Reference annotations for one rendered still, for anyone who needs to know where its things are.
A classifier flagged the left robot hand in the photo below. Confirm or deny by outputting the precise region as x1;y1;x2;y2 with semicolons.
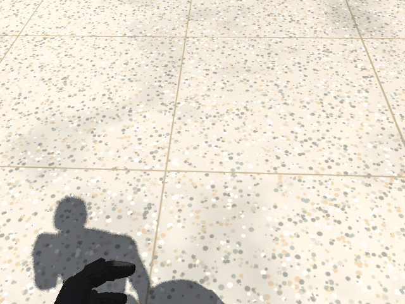
54;258;136;304

